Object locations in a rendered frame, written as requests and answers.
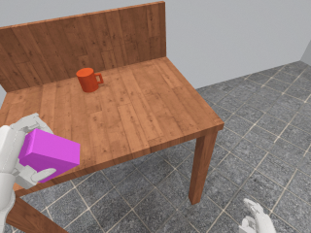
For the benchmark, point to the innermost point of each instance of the table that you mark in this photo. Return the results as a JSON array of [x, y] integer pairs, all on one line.
[[143, 105]]

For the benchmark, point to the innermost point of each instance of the sponge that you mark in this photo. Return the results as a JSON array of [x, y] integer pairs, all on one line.
[[42, 150]]

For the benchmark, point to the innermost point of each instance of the robot left forearm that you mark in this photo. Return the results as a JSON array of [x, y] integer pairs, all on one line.
[[7, 197]]

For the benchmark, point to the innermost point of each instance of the left robot hand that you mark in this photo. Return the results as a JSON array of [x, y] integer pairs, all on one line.
[[11, 141]]

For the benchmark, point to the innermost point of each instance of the right robot hand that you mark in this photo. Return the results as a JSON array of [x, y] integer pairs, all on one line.
[[262, 222]]

